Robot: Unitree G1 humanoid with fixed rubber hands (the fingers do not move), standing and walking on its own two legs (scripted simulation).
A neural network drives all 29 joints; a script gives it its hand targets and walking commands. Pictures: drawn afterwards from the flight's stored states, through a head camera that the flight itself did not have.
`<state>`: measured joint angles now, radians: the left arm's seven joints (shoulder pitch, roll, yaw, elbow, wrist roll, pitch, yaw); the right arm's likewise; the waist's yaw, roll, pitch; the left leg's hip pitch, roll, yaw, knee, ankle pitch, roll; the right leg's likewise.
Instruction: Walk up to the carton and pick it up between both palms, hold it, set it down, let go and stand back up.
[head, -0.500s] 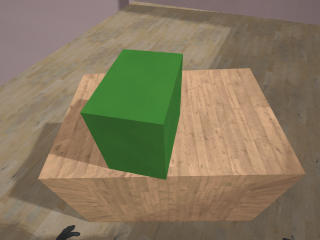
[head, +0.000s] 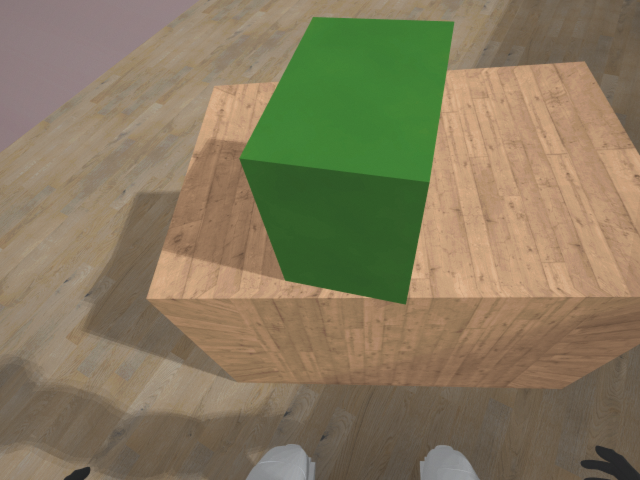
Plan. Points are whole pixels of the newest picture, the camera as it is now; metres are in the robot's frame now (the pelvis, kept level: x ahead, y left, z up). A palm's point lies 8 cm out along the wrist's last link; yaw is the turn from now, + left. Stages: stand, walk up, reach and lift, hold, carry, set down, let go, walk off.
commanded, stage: walk up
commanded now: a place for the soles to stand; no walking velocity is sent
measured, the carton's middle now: (360, 164) +0.56 -0.01 +0.01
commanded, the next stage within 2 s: none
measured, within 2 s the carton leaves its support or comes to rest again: neither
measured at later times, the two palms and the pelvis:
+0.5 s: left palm out of the picture +0.08 +0.32 -0.10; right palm out of the picture +0.07 -0.34 -0.07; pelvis +0.01 +0.00 +0.01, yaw -3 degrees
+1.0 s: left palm (137, 474) +0.12 +0.27 -0.08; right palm out of the picture +0.07 -0.36 -0.11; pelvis +0.01 -0.03 +0.01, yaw -2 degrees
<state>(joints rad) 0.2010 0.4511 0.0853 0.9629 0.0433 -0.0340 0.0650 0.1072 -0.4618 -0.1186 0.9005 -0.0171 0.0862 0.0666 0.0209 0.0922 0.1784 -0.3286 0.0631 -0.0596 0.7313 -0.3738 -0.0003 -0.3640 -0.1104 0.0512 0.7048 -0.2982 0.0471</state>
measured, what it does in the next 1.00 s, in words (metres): steps on the spot: right foot, then left foot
